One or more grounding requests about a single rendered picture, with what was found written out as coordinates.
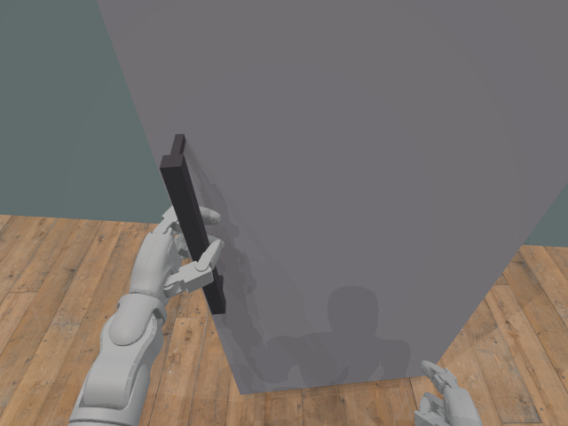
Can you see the left robot forearm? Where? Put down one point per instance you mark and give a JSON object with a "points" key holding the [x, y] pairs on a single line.
{"points": [[114, 390]]}

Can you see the fridge door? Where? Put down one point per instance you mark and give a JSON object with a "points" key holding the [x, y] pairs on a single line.
{"points": [[376, 164]]}

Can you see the robot right hand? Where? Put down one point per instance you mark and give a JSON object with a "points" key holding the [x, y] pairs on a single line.
{"points": [[457, 407]]}

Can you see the handle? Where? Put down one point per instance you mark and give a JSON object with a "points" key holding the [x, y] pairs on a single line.
{"points": [[180, 188]]}

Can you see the robot left hand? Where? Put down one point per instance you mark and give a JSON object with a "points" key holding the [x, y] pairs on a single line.
{"points": [[161, 254]]}

